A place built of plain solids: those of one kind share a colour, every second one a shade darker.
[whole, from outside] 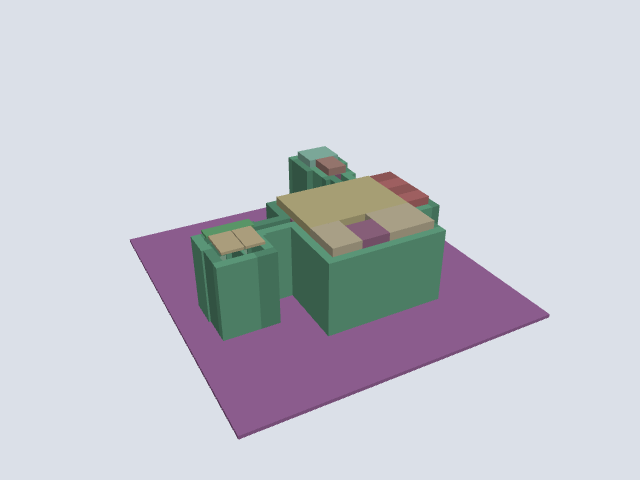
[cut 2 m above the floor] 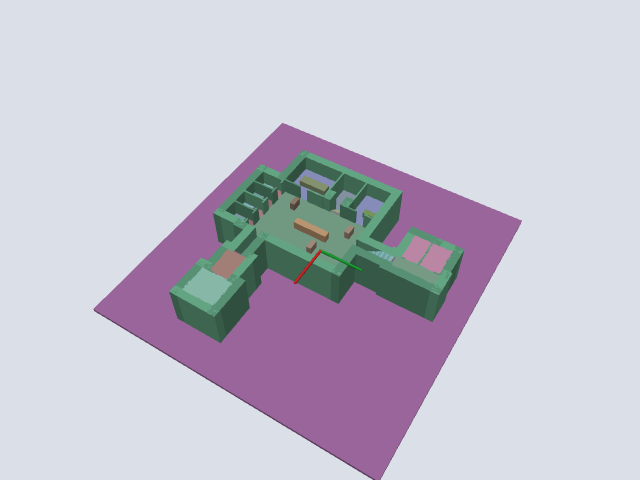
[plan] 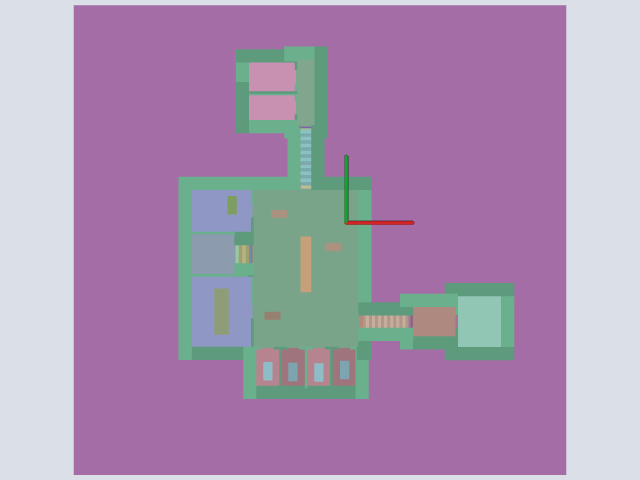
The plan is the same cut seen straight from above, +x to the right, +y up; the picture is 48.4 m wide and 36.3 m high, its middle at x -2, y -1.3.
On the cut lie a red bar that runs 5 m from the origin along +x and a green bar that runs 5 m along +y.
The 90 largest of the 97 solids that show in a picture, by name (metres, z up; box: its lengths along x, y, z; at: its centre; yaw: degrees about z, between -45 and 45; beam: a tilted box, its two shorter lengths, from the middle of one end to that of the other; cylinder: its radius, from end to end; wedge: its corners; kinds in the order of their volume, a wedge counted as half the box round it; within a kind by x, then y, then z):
{
 "wall_1": {"box": [1.0, 13.85, 9.2], "at": [-12.19, -3.45, 1.8]},
 "wall_2": {"box": [3.49, 0.2, 9.2], "at": [-10.15, -3.97, 1.8]},
 "wall_3": {"box": [3.49, 0.2, 9.2], "at": [-10.15, -0.77, 1.8]},
 "wall_4": {"box": [5.8, 1.0, 9.2], "at": [-9.79, -9.88, 1.8]},
 "wall_5": {"box": [9.13, 1.0, 9.2], "at": [-8.13, 2.98, 1.8]},
 "wall_6": {"box": [1.0, 3.88, 9.2], "at": [-7.86, 8.71, 1.8]},
 "wall_7": {"box": [1.0, 4.18, 9.2], "at": [-7.86, 11.04, 1.8]},
 "wall_8": {"box": [1.49, 0.91, 9.2], "at": [-7.75, -3.51, 1.8]},
 "wall_9": {"box": [1.49, 0.91, 9.2], "at": [-7.75, -1.24, 1.8]},
 "wall_10": {"box": [1.4, 0.91, 9.2], "at": [-7.71, -3.62, 1.8]},
 "wall_11": {"box": [1.4, 0.91, 9.2], "at": [-7.71, -1.13, 1.8]},
 "wall_12": {"box": [1.0, 3.95, 9.2], "at": [-7.31, -11.35, 1.8]},
 "wall_13": {"box": [0.2, 2.35, 9.2], "at": [-7.11, -8.4, 1.8]},
 "wall_14": {"box": [0.2, 2.28, 9.2], "at": [-7.11, -5.08, 1.8]},
 "wall_15": {"box": [0.2, 1.2, 9.2], "at": [-7.11, -0.2, 1.8]},
 "wall_16": {"box": [0.2, 1.28, 9.2], "at": [-7.11, 2.04, 1.8]},
 "wall_17": {"box": [0.5, 0.2, 9.2], "at": [-6.65, -9.47, 1.8]},
 "wall_18": {"box": [4.65, 1.0, 9.2], "at": [-6.04, 7.27, 1.8]},
 "wall_19": {"box": [4.65, 1.0, 9.2], "at": [-6.04, 12.62, 1.8]},
 "wall_20": {"box": [3.85, 0.2, 9.2], "at": [-5.64, 9.75, 1.8]},
 "wall_21": {"box": [3.85, 0.2, 9.2], "at": [-5.64, 9.85, 1.8]},
 "wall_22": {"box": [0.2, 3.15, 9.2], "at": [-4.99, -10.95, 1.8]},
 "wall_23": {"box": [1.02, 0.2, 9.2], "at": [-4.99, -9.47, 1.8]},
 "wall_24": {"box": [1.0, 1.32, 9.2], "at": [-4.21, 7.03, 1.8]},
 "wall_25": {"box": [1.0, 1.1, 9.2], "at": [-4.21, 12.77, 1.8]},
 "wall_26": {"box": [1.0, 4.9, 9.2], "at": [-3.97, 4.92, 1.8]},
 "wall_27": {"box": [9.5, 1.0, 9.2], "at": [-3.06, -12.82, 1.8]},
 "wall_28": {"box": [0.2, 3.15, 9.2], "at": [-3.06, -10.95, 1.8]},
 "wall_29": {"box": [1.02, 0.2, 9.2], "at": [-3.06, -9.47, 1.8]},
 "wall_30": {"box": [3.3, 1.0, 9.2], "at": [-3.06, 12.82, 1.8]},
 "wall_31": {"box": [1.0, 4.9, 9.2], "at": [-2.16, 4.92, 1.8]},
 "wall_32": {"box": [1.14, 1.0, 9.2], "at": [-1.98, 6.87, 1.8]},
 "wall_33": {"box": [1.0, 6.95, 9.2], "at": [-1.91, 9.85, 1.8]},
 "wall_34": {"box": [0.2, 3.15, 9.2], "at": [-1.14, -10.95, 1.8]},
 "wall_35": {"box": [1.02, 0.2, 9.2], "at": [-1.14, -9.47, 1.8]},
 "wall_36": {"box": [4.45, 1.0, 9.2], "at": [-0.33, 2.98, 1.8]},
 "wall_37": {"box": [1.0, 3.95, 9.2], "at": [1.19, -11.35, 1.8]},
 "wall_38": {"box": [1.0, 2.34, 9.2], "at": [1.39, -9.2, 1.8]},
 "wall_39": {"box": [1.0, 10.4, 9.2], "at": [1.39, -1.72, 1.8]},
 "wall_40": {"box": [4.16, 1.0, 9.2], "at": [2.97, -8.44, 1.8]},
 "wall_41": {"box": [4.16, 1.0, 9.2], "at": [2.97, -6.51, 1.8]},
 "wall_42": {"box": [1.0, 1.54, 9.2], "at": [4.54, -8.81, 1.8]},
 "wall_43": {"box": [1.0, 1.54, 9.2], "at": [4.54, -6.14, 1.8]},
 "wall_44": {"box": [4.41, 1.0, 9.2], "at": [6.24, -9.07, 1.8]},
 "wall_45": {"box": [4.41, 1.0, 9.2], "at": [6.24, -5.87, 1.8]},
 "wall_46": {"box": [1.0, 1.72, 9.2], "at": [7.94, -9.54, 1.8]},
 "wall_47": {"box": [1.0, 1.72, 9.2], "at": [7.94, -5.41, 1.8]},
 "wall_48": {"box": [5.25, 1.0, 9.2], "at": [10.07, -9.9, 1.8]},
 "wall_49": {"box": [5.25, 1.0, 9.2], "at": [10.07, -5.05, 1.8]},
 "wall_50": {"box": [1.0, 5.85, 9.2], "at": [12.19, -7.47, 1.8]},
 "ground_under_all_1": {"box": [37.24, 35.53, 0.4], "at": [-2.0, -1.31, -2.45]},
 "floor_hall_1": {"box": [8.1, 12.05, 3.6], "at": [-3.06, -3.45, -1.0]},
 "ceil_hall_1": {"box": [8.1, 12.05, 2.95], "at": [-3.06, -3.45, 5.88]},
 "floor_front_1": {"box": [4.68, 5.5, 3.6], "at": [-9.45, -6.72, -1.0]},
 "floor_front_2": {"box": [4.68, 3.35, 3.6], "at": [-9.45, 0.9, -1.0]},
 "ceil_front_1": {"box": [4.68, 5.5, 3.3], "at": [-9.45, -6.72, 5.7]},
 "ceil_front_2": {"box": [4.68, 3.35, 3.3], "at": [-9.45, 0.9, 5.7]},
 "floor_office_floor_1": {"box": [3.65, 2.08, 6.6], "at": [-5.64, 8.71, 0.5]},
 "floor_office_floor_2": {"box": [3.65, 2.38, 6.6], "at": [-5.64, 11.04, 0.5]},
 "ceil_strong_room_1": {"box": [3.45, 4.05, 6.3], "at": [10.07, -7.47, 4.2]},
 "floor_booth_1": {"box": [1.93, 2.95, 3.6], "at": [-5.95, -10.95, -1.0]},
 "floor_booth_2": {"box": [1.93, 2.95, 3.6], "at": [-4.02, -10.95, -1.0]},
 "floor_booth_3": {"box": [1.93, 2.95, 3.6], "at": [-2.1, -10.95, -1.0]},
 "floor_booth_4": {"box": [1.93, 2.95, 3.6], "at": [-0.17, -10.95, -1.0]},
 "ceil_booth_1": {"box": [1.93, 2.95, 3.3], "at": [-5.95, -10.95, 5.7]},
 "ceil_booth_2": {"box": [1.93, 2.95, 3.3], "at": [-4.02, -10.95, 5.7]},
 "ceil_booth_3": {"box": [1.93, 2.95, 3.3], "at": [-2.1, -10.95, 5.7]},
 "ceil_booth_4": {"box": [1.93, 2.95, 3.3], "at": [-0.17, -10.95, 5.7]},
 "ceil_strong_room_lobby_1": {"box": [3.4, 2.4, 6.3], "at": [6.64, -7.47, 4.2]},
 "floor_office_floor_corridor_1": {"box": [1.5, 5.15, 6.6], "at": [-3.06, 9.85, 0.5]},
 "ceil_lobby_1": {"box": [3.4, 3.2, 4.1], "at": [-10.09, -2.37, 5.3]},
 "floor_lobby_1": {"box": [3.4, 3.2, 2.8], "at": [-10.09, -2.37, -1.4]},
 "step_open_1": {"box": [0.81, 0.26, 3.95], "at": [-3.06, 3.22, -0.82]},
 "step_open_2": {"box": [0.81, 0.26, 4.48], "at": [-3.06, 4.01, -0.56]},
 "step_open_3": {"box": [0.81, 0.26, 4.84], "at": [-3.06, 4.53, -0.38]},
 "step_open_4": {"box": [0.81, 0.26, 5.19], "at": [-3.06, 5.06, -0.2]},
 "step_open_5": {"box": [0.81, 0.26, 5.54], "at": [-3.06, 5.58, -0.03]},
 "step_open_6": {"box": [0.81, 0.26, 5.89], "at": [-3.06, 6.11, 0.15]},
 "step_open_7": {"box": [0.81, 0.26, 6.25], "at": [-3.06, 6.63, 0.33]},
 "ceil_office_floor_1": {"box": [3.65, 2.08, 0.3], "at": [-5.64, 8.71, 7.2]},
 "ceil_office_floor_2": {"box": [3.65, 2.38, 0.3], "at": [-5.64, 11.04, 7.2]},
 "step_entrance_1": {"box": [0.29, 1.37, 3.0], "at": [-8.0, -2.37, -1.3]},
 "step_entrance_2": {"box": [0.29, 1.37, 3.2], "at": [-7.74, -2.37, -1.2]},
 "step_entrance_3": {"box": [0.29, 1.37, 3.4], "at": [-7.48, -2.37, -1.1]},
 "counter_island_1": {"box": [0.8, 4.22, 1.05], "at": [-3.07, -3.15, 1.32]},
 "table_front_1": {"box": [1.1, 3.5, 0.76], "at": [-9.45, -6.72, 1.17]},
 "ceil_office_floor_corridor_1": {"box": [1.5, 5.15, 0.3], "at": [-3.06, 9.85, 7.2]},
 "floor_entrance_1": {"box": [0.26, 1.37, 2.8], "at": [-8.26, -2.37, -1.4]},
 "floor_open_1": {"box": [0.81, 0.26, 3.6], "at": [-3.06, 2.71, -1.0]},
 "desk_front_1": {"box": [0.7, 1.4, 0.76], "at": [-8.64, 1.33, 1.17]}
}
